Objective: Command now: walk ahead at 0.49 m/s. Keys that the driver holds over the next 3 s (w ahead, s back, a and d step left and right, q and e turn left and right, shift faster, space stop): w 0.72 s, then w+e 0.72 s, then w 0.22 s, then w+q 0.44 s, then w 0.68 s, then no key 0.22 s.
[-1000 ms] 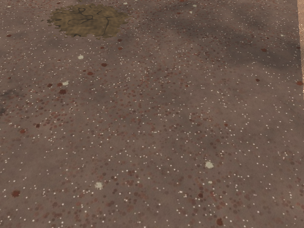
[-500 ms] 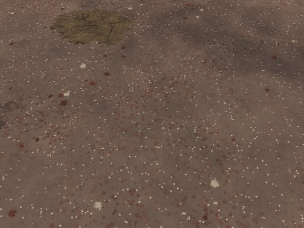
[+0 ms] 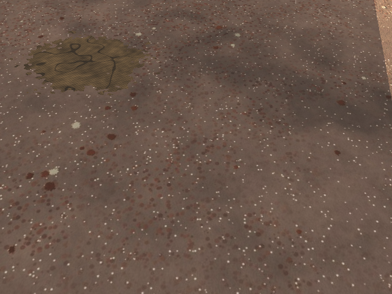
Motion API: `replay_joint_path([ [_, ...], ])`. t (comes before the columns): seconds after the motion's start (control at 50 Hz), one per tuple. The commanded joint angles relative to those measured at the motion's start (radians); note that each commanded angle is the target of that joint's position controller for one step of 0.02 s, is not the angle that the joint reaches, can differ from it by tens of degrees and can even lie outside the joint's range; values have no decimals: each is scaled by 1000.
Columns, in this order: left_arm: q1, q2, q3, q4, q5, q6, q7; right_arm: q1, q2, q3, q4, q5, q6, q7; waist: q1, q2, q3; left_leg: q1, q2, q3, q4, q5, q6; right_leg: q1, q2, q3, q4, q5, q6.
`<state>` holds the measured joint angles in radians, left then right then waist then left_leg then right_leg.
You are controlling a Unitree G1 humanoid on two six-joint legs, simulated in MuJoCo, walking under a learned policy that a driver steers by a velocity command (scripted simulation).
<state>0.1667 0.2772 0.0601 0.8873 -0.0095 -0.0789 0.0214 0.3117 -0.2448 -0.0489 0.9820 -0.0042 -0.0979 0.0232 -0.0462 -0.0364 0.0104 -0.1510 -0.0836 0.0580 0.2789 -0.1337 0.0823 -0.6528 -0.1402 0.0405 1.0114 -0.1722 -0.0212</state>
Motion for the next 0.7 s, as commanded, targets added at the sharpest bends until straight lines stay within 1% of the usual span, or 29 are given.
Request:
replay_joint_path([
  [0.02,3,52,13,-46,9,-2,-2,-56,-158,-28,-66,5,-15,-23,43,70,49,-69,292,-225,-212,-23,160,-35,-29,24,-147,170,27],
  [0.06,-70,39,8,-65,5,-9,-10,-22,-165,-28,-58,12,-10,-29,18,70,54,-48,273,-176,-208,12,139,-12,-4,-2,-273,254,33],
  [0.1,-139,29,1,-82,-1,-14,-20,21,-172,-28,-43,18,-4,-32,-10,71,62,-16,270,-148,-198,20,128,15,19,-28,-362,293,38],
  [0.16,-215,32,-6,-113,-10,-19,-38,78,-177,-31,-19,23,11,-32,-36,74,77,85,302,-143,-151,39,122,5,37,-32,-446,251,30],
  [0.2,-232,47,-5,-131,-12,-25,-50,90,-184,-36,-10,25,23,-32,-30,84,76,155,334,-153,-105,66,110,10,46,-28,-487,178,6],
  [0.22,-217,60,-2,-134,-13,-28,-54,87,-191,-40,-10,26,29,-33,-16,96,68,179,347,-161,-78,103,102,38,54,-32,-503,137,-8],
  [0.24,-181,77,4,-129,-14,-31,-56,74,-199,-43,-14,25,34,-33,10,113,48,193,350,-160,-34,195,91,98,71,-47,-515,99,-23],
  [0.26,-91,105,20,-106,-12,-34,-55,49,-199,-42,-20,25,40,-33,66,117,-4,189,322,-131,77,370,71,227,103,-76,-540,84,-46],
  [0.28,84,159,47,-53,-9,-35,-48,49,-169,-30,-28,17,44,-33,138,97,-120,121,263,-83,288,453,42,470,107,-75,-530,93,-81],
  [0.3,274,247,69,-19,3,-30,-39,68,-116,-7,-61,-9,41,-34,184,-54,-291,-90,191,-24,639,174,1,777,-105,178,-507,108,-152],
  [0.32,302,289,75,5,7,-26,-50,181,-2,22,-60,8,15,-24,112,-316,-379,-473,10,-74,921,-423,-48,1050,-269,655,-668,-119,-299],
  [0.34,268,179,46,-10,0,-30,-52,102,-129,-5,-54,34,-8,-21,147,-171,-307,-586,70,-186,1028,-429,-31,1002,-239,648,-719,-215,-260],
  [0.36,183,136,32,-30,1,-33,-48,7,-169,-16,-82,52,-22,-18,137,-116,-181,-632,121,-166,1025,-329,-11,879,-206,491,-727,-148,-217],
  [0.38,109,119,24,-46,8,-33,-49,-32,-158,-15,-85,45,-23,-25,106,-30,-122,-587,173,-141,982,-236,-14,747,-170,381,-749,-27,-201],
  [0.4,66,93,18,-51,13,-33,-51,-54,-150,-20,-87,29,-18,-29,82,-12,-70,-551,202,-135,919,-180,-21,646,-134,301,-779,55,-196],
  [0.42,52,76,12,-49,22,-36,-52,-40,-134,-22,-85,25,-6,-27,54,-34,-62,-492,225,-140,884,-142,-25,586,-111,249,-806,100,-189],
  [0.44,56,71,11,-43,21,-38,-53,-27,-113,-21,-81,25,5,-27,42,-39,-56,-465,229,-135,856,-126,-31,558,-97,217,-831,132,-194],
  [0.46,67,78,13,-34,17,-41,-52,-24,-98,-19,-80,23,15,-27,34,-34,-45,-463,233,-127,828,-117,-39,538,-92,185,-848,171,-201],
  [0.48,79,93,17,-26,14,-43,-49,-41,-93,-19,-87,20,22,-28,31,-26,-28,-484,236,-123,794,-91,-49,528,-91,160,-864,206,-207],
  [0.52,111,113,23,-9,13,-39,-38,-108,-93,-20,-112,11,26,-30,42,-8,0,-547,238,-118,694,-7,-70,539,-90,123,-885,253,-213],
  [0.56,133,114,22,3,10,-31,-28,-170,-84,-19,-132,8,24,-26,55,-13,15,-562,231,-107,574,100,-80,547,-69,74,-895,265,-197],
  [0.62,174,120,22,21,4,-26,-19,-278,-64,-10,-160,13,15,-16,89,-20,43,-510,197,-69,392,234,-78,539,-36,12,-912,233,-172],
  [0.66,214,125,23,42,-1,-22,-17,-340,-61,-5,-177,17,12,-9,110,-18,61,-499,180,-56,322,258,-74,576,-46,6,-910,211,-170],
  [0.7,247,128,26,63,-4,-11,-16,-388,-65,-3,-198,22,8,1,122,-18,78,-523,171,-60,276,233,-61,651,-77,9,-885,228,-171],
])
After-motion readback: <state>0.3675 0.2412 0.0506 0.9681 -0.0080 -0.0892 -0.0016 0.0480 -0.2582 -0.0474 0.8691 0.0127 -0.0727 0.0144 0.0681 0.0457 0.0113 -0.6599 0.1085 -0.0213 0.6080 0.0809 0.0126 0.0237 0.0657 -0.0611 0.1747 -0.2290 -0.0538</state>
